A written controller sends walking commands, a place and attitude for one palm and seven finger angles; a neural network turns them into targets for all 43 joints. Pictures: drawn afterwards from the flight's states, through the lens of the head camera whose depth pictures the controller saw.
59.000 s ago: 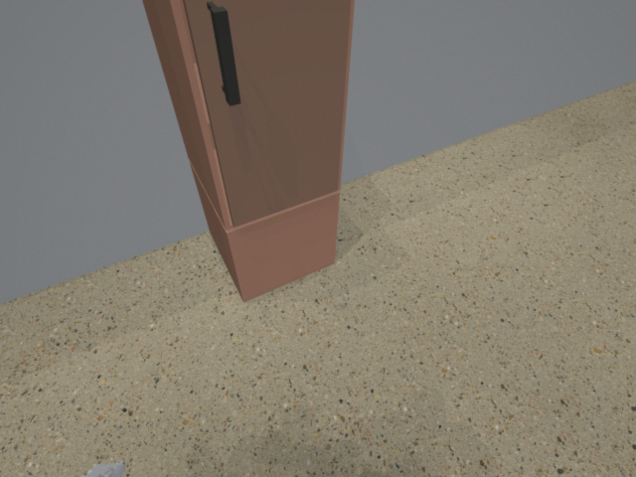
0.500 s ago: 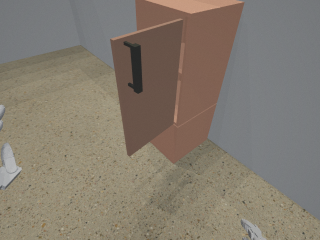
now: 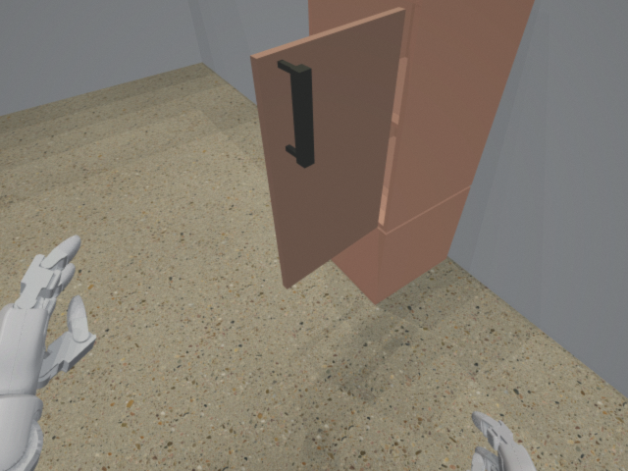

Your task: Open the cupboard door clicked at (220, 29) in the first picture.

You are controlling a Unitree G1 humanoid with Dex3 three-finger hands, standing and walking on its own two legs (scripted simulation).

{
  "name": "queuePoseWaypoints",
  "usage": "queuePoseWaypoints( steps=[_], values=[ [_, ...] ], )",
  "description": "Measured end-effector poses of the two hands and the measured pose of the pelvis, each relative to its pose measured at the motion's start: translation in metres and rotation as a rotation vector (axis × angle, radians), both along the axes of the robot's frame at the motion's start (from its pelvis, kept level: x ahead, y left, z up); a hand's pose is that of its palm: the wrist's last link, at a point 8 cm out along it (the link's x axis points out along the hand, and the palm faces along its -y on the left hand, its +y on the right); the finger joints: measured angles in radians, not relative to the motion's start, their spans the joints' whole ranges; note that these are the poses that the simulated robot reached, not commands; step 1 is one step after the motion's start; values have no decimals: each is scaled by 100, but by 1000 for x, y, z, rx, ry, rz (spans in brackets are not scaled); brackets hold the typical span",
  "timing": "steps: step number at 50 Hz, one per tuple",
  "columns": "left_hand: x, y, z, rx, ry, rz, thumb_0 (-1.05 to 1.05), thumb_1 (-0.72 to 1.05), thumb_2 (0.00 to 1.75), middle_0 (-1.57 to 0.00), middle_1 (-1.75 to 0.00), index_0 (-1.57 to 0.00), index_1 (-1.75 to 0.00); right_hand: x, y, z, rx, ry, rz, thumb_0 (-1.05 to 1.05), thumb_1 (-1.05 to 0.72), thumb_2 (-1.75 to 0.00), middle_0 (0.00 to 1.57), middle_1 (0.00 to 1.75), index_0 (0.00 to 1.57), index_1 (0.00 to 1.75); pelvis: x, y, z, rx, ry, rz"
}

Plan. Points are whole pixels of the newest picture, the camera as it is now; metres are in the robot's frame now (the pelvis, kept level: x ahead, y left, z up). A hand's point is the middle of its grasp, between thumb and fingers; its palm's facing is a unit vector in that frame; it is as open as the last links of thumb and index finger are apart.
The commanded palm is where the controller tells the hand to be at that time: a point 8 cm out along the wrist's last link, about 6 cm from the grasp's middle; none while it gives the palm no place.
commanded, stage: let the arm hang, fingers relaxed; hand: left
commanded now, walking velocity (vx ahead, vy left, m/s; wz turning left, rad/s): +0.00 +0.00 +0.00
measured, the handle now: (295, 115) +0.63 +0.07 +0.15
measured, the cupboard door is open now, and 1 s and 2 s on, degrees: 96 96 96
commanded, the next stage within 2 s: look to check the result in 1.04 s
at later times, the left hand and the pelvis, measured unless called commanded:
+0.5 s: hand out of the picture -0.04 +0.24 -0.16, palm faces +0.01 -0.96 -0.27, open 7.2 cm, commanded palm none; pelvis -0.01 +0.03 +0.01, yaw +0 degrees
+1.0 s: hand out of the picture +0.07 +0.24 -0.15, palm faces -0.02 -0.96 -0.27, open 7.4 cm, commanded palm none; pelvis +0.00 +0.03 +0.02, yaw -1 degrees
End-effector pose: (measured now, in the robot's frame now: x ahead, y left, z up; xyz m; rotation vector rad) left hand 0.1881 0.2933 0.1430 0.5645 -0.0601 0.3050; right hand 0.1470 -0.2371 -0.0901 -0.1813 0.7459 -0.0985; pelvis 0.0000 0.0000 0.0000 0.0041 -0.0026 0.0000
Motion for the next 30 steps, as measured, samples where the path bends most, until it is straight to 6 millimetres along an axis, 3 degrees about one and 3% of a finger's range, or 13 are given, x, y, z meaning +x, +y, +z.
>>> queuePoseWaypoints(
  steps=[3, 5, 8, 11, 16, 21, 25, 30],
  values=[
    [6, 6, -92, -154, 349, 62, 0, 90, 90, -20, -30, -20, -30, -11, -3, -20, -2, 117, 2, 1, -90, -90, 20, 30, 20, 30, -1, 6, -5, -2, 1, 30],
    [-8, -1, -156, -261, 585, 101, 0, 91, 90, -20, -30, -19, -30, -25, -4, -30, -16, 191, -11, 1, -90, -90, 20, 30, 20, 30, -1, 9, -8, -2, -4, 34],
    [-55, -28, -231, -391, 927, 124, 1, 91, 90, -20, -30, -19, -30, -56, -2, -35, -30, 307, -40, 1, -91, -90, 20, 30, 20, 30, -3, 13, -5, 3, -10, 15],
    [-114, -61, -272, -498, 1191, 126, 1, 91, 89, -20, -30, -19, -30, -91, 3, -36, -34, 426, -75, 1, -91, -90, 20, 30, 20, 30, -4, 15, 0, 2, -15, 1],
    [-173, -43, -279, -533, 1314, 275, -2, 101, 89, -21, -30, -20, -30, -145, 18, -37, -23, 627, -92, 1, -91, -90, 20, 30, 19, 30, -5, 15, 8, -9, -15, 9],
    [-214, -23, -271, -501, 1417, 357, -1, 98, 89, -21, -30, -20, -30, -176, 34, -41, 17, 722, -115, 1, -91, -90, 20, 30, 19, 30, -5, 21, 12, -12, -19, 6],
    [-227, -12, -265, -476, 1453, 392, 0, 95, 89, -21, -30, -20, -30, -186, 44, -45, 44, 739, -128, 1, -91, -90, 20, 30, 20, 30, -6, 26, 13, -9, -22, -1],
    [-219, -6, -262, -461, 1433, 389, 0, 92, 89, -20, -30, -20, -30, -185, 50, -49, 58, 723, -134, 1, -91, -90, 20, 30, 20, 30, -7, 31, 13, -5, -25, -7]
  ],
)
